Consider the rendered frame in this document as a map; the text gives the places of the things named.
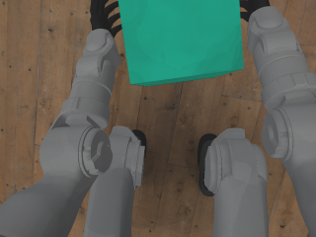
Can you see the right robot forearm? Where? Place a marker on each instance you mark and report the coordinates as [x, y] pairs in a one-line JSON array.
[[280, 62]]

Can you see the carton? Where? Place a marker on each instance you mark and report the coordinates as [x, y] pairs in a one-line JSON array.
[[171, 41]]

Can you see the left robot forearm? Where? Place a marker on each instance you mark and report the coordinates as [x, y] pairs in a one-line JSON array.
[[92, 87]]

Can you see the right robot foot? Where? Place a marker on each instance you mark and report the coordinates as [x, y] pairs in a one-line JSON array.
[[203, 144]]

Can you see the right robot hand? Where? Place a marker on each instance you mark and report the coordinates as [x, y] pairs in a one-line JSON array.
[[251, 6]]

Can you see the robot right thigh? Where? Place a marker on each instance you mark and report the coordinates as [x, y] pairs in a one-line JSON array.
[[240, 195]]

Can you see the robot left upper arm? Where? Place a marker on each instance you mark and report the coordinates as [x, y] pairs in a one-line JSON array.
[[71, 157]]

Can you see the left robot hand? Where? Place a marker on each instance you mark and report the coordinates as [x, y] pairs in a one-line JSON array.
[[99, 16]]

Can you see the robot right upper arm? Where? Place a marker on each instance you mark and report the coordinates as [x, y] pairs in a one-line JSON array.
[[289, 134]]

